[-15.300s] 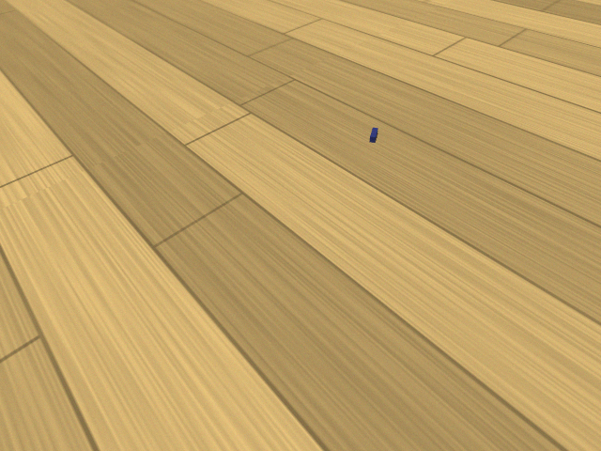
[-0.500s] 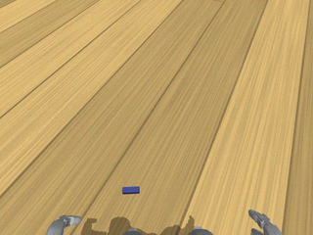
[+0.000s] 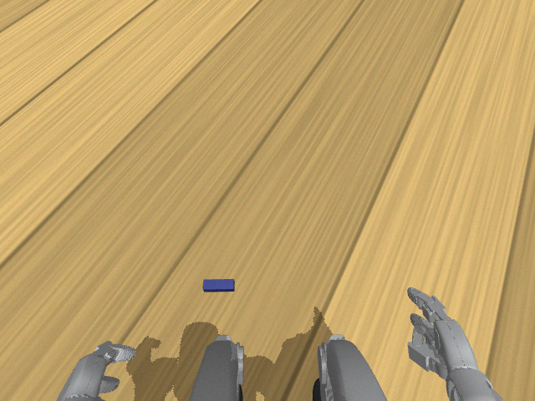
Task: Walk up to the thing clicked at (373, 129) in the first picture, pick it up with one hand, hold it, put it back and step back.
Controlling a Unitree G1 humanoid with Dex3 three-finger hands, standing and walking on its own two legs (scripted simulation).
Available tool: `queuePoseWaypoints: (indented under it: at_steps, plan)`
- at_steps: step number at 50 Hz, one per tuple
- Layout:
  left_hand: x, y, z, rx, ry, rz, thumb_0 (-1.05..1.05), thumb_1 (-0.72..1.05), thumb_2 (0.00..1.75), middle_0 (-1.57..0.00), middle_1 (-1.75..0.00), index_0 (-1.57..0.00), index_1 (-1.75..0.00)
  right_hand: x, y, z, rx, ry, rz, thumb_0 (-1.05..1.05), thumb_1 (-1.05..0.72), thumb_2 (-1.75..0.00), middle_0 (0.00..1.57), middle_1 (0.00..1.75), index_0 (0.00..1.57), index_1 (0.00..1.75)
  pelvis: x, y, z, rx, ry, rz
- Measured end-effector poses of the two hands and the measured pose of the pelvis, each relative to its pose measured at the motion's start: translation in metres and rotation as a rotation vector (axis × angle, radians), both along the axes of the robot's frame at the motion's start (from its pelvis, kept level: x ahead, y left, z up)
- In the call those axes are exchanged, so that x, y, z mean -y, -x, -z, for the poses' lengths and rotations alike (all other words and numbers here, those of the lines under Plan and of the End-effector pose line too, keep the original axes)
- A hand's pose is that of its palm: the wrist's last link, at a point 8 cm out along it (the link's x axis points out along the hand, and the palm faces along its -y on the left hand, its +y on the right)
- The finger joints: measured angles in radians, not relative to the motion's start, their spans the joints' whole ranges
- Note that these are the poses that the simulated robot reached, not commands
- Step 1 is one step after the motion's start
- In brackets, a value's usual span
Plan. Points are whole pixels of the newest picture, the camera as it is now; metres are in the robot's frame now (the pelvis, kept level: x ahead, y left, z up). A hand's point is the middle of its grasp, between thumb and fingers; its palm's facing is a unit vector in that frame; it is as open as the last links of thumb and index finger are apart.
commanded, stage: rise first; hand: left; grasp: from above
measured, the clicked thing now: (219, 285) +0.43 +0.17 -0.62
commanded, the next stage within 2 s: none
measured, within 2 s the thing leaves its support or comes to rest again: neither
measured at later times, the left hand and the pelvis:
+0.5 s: hand (162, 324) +0.28 +0.26 -0.35, palm faces -0.45 -0.33 -0.83, open 12.1 cm; pelvis -0.07 -0.01 -0.20, yaw -2 degrees
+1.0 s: hand (177, 304) +0.34 +0.25 -0.43, palm faces -0.47 -0.06 -0.88, open 12.3 cm; pelvis -0.08 +0.01 -0.27, yaw -4 degrees
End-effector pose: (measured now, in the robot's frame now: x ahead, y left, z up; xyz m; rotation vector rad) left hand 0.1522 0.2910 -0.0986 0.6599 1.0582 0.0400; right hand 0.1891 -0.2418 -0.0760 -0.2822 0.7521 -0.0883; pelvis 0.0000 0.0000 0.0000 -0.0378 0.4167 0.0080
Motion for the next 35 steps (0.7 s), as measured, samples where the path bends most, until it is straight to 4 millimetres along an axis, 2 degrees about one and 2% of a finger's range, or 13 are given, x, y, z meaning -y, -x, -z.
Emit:
queuePoseWaypoints:
  at_steps: [5,11,16,22,28,35]
  plan:
    - [-0.002,-0.024,0.042,0.034,-0.076,0.148,-0.01,-0.22,0.66,-0.49,-0.67,-0.47,-0.69,0.009,0.003,0.044,-0.012,0.016,-0.012,0.01,-0.96,-0.92,0.20,0.30,0.20,0.30,0.001,0.011,0.040,-0.066,-0.003,0.002]
    - [0.005,-0.062,0.096,0.115,-0.171,0.322,-0.01,-0.22,0.67,-0.47,-0.67,-0.46,-0.69,0.023,0.019,0.112,-0.077,0.025,-0.003,0.01,-0.96,-0.92,0.20,0.30,0.20,0.30,0.004,0.026,0.094,-0.138,-0.005,0.010]
    - [0.012,-0.089,0.138,0.168,-0.256,0.433,-0.01,-0.22,0.69,-0.45,-0.68,-0.44,-0.69,0.032,0.048,0.172,-0.167,0.022,0.014,0.01,-0.96,-0.92,0.20,0.30,0.20,0.30,0.007,0.043,0.138,-0.168,-0.004,0.018]
    - [0.016,-0.120,0.178,0.220,-0.342,0.533,-0.01,-0.22,0.71,-0.43,-0.68,-0.42,-0.70,0.036,0.096,0.231,-0.291,0.018,0.041,0.01,-0.96,-0.91,0.20,0.30,0.20,0.30,0.008,0.063,0.184,-0.174,0.001,0.025]
    - [0.019,-0.142,0.205,0.237,-0.391,0.630,0.00,-0.21,0.73,-0.42,-0.69,-0.42,-0.70,0.037,0.143,0.263,-0.392,0.021,0.090,0.01,-0.95,-0.91,0.20,0.30,0.20,0.30,0.007,0.076,0.215,-0.159,0.012,0.030]
    - [0.028,-0.158,0.232,0.247,-0.421,0.745,0.00,-0.21,0.75,-0.40,-0.68,-0.39,-0.70,0.038,0.181,0.276,-0.476,0.043,0.139,0.01,-0.92,-0.91,0.20,0.30,0.20,0.30,0.003,0.081,0.236,-0.147,0.028,0.032]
